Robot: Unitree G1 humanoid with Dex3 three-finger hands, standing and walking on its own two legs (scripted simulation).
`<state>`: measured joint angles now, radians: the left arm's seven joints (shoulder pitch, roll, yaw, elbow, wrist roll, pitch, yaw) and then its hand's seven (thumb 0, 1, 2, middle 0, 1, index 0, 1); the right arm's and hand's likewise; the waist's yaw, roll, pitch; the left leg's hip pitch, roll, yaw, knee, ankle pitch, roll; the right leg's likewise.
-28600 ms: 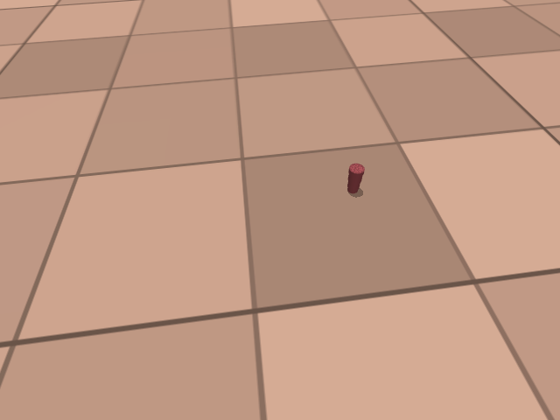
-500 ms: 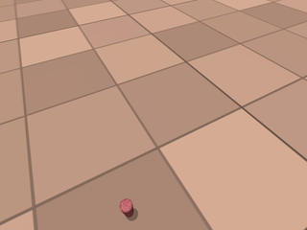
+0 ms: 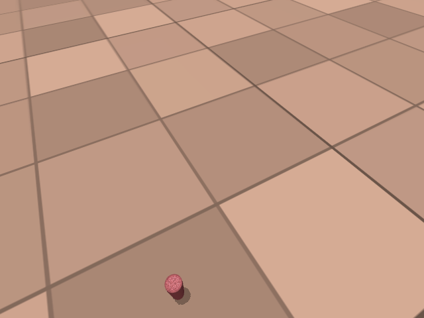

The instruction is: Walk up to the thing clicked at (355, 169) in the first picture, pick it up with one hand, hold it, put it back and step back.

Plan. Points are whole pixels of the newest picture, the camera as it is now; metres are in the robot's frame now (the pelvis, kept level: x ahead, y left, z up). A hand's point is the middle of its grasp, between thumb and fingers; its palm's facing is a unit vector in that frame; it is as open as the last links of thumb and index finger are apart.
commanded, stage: stand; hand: left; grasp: from the side
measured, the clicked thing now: (176, 288) +0.37 +0.22 -0.71
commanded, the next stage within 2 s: step back in 1.16 s
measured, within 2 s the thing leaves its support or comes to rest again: neither
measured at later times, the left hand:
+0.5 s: hand out of the picture +0.08 +0.25 -0.16, palm faces -0.02 -0.94 -0.34, open 7.4 cm
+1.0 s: hand out of the picture +0.10 +0.25 -0.15, palm faces -0.02 -0.94 -0.34, open 7.4 cm
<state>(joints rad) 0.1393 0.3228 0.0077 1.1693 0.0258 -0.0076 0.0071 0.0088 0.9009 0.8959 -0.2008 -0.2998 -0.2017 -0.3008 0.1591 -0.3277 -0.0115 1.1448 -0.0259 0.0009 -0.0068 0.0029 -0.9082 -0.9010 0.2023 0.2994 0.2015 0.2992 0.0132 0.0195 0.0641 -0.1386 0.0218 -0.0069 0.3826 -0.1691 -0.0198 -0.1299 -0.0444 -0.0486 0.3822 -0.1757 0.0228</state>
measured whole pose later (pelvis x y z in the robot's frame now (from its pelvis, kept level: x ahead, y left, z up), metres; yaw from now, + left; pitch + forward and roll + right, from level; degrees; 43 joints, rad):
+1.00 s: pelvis +0.03 +0.00 +0.00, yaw -1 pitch -3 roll +0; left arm 0.10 0.33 0.01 1.16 0.02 -0.01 0.00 0.01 0.90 0.90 -0.20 -0.30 -0.20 -0.30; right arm 0.10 -0.34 0.00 1.15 -0.02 -0.01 -0.01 0.00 -0.91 -0.90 0.20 0.30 0.20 0.30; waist 0.01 0.01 0.05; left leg -0.10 0.03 0.00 0.32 -0.18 -0.02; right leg -0.10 -0.04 -0.04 0.33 -0.18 0.02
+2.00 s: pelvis -0.12 +0.02 -0.02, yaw -2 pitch -1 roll +1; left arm 0.14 0.33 0.07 0.84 0.03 0.04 0.01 0.01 0.90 0.90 -0.20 -0.30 -0.21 -0.30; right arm 0.15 -0.41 -0.04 0.87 0.00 0.04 -0.03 0.00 -0.91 -0.90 0.20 0.30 0.20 0.30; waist 0.01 0.04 0.17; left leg -0.45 -0.12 -0.14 1.14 -0.50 -0.01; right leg -0.30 -0.01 0.03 0.61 -0.29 -0.02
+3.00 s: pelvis -0.44 +0.02 -0.02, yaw +0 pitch -3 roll +0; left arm 0.10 0.39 0.08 0.81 0.01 0.07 0.02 0.01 0.90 0.90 -0.20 -0.30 -0.20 -0.30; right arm 0.20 -0.36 -0.03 0.88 -0.04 0.03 -0.01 0.01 -0.91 -0.90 0.21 0.30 0.21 0.30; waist -0.01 -0.03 0.18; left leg -0.31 -0.02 -0.03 0.65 -0.30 0.02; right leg -0.50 0.09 0.13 1.13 -0.53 -0.02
